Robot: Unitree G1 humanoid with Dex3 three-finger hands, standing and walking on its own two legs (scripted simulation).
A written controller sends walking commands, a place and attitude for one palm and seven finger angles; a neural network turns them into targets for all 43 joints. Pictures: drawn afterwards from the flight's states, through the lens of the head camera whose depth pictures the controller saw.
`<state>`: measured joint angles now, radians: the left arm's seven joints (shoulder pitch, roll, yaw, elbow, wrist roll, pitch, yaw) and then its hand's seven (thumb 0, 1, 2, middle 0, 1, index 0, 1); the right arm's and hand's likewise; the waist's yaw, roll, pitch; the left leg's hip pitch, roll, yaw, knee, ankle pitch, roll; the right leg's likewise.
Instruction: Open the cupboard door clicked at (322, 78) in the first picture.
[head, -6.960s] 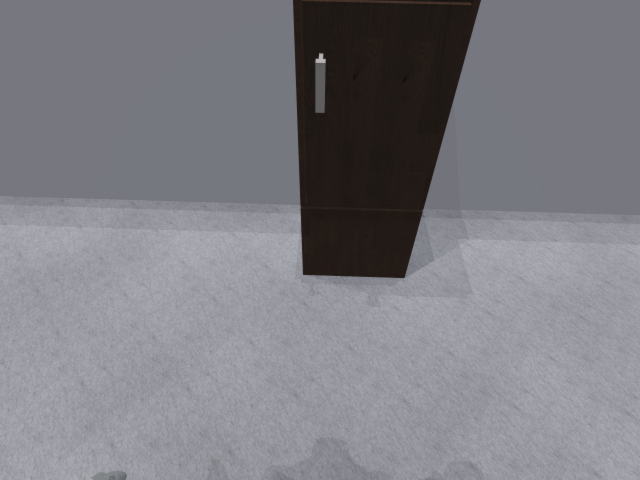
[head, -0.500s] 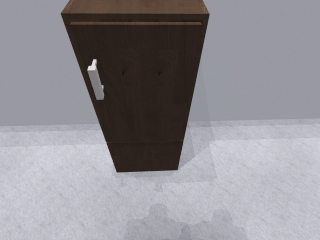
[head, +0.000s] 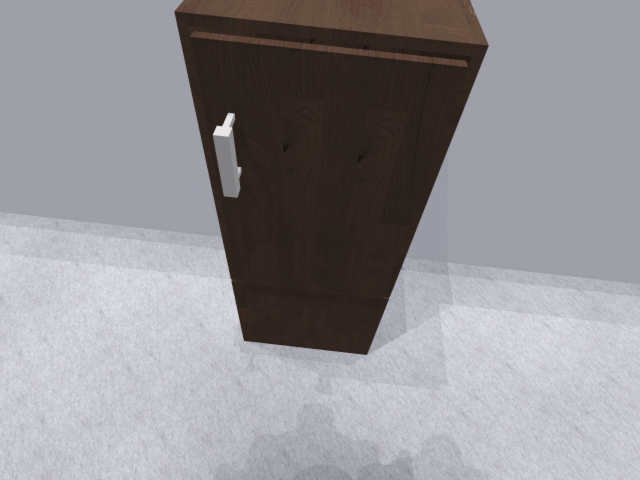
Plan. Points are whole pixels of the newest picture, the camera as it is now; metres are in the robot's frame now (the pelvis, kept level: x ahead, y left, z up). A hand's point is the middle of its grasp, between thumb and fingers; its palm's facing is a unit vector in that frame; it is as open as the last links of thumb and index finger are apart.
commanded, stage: come to a stop and stand still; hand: left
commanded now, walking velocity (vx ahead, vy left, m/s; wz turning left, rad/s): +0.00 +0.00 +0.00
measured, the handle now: (231, 155) +0.56 +0.20 +0.07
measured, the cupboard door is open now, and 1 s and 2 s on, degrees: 0 0 0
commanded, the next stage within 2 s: look again from close up in 0.46 s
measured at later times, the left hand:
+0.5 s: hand out of the picture -0.01 +0.16 -0.16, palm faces +0.00 -0.97 -0.23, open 7.4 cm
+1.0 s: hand out of the picture +0.04 +0.16 -0.16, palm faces -0.03 -0.98 -0.20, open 7.4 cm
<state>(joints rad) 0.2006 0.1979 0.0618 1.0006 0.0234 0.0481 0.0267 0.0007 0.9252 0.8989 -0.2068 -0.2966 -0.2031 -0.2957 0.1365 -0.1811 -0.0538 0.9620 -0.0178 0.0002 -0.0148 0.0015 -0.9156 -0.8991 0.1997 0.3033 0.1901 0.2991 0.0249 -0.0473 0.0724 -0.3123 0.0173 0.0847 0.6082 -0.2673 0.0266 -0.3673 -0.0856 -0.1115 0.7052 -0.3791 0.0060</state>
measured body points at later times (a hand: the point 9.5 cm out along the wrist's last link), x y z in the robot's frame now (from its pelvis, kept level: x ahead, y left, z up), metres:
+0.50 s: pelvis -0.01 -0.01 +0.01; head -0.01 -0.03 +0.46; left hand +0.00 +0.21 -0.14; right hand +0.02 -0.24 -0.16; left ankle +0.03 +0.10 -0.72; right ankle -0.04 -0.12 -0.72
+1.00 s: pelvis +0.01 -0.02 +0.01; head +0.02 -0.02 +0.46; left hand +0.04 +0.21 -0.14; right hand +0.02 -0.24 -0.15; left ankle +0.03 +0.10 -0.72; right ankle -0.04 -0.12 -0.72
